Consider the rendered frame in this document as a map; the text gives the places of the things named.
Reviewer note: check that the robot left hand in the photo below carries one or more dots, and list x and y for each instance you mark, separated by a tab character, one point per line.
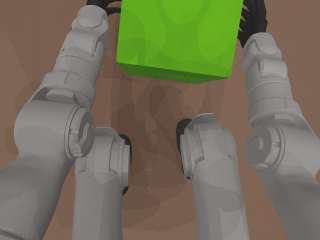
103	4

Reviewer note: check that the robot shin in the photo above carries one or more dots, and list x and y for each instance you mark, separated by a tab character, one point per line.
80	162
230	142

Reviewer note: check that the left robot upper arm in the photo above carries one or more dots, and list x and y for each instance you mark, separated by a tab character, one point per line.
49	136

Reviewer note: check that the robot right hand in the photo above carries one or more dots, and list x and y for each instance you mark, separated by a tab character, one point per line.
255	18

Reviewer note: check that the right robot shin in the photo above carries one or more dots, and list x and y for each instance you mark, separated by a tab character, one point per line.
230	142

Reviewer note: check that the carton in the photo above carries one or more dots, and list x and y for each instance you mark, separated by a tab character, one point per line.
190	41

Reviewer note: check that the robot right forearm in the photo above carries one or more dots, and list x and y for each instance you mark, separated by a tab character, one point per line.
268	86

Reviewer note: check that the right robot upper arm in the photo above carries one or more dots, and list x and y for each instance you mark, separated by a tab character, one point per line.
286	160

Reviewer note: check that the left robot shin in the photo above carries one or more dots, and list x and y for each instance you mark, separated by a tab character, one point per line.
80	162

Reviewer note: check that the robot left forearm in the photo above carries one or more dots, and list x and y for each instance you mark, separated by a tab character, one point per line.
79	62

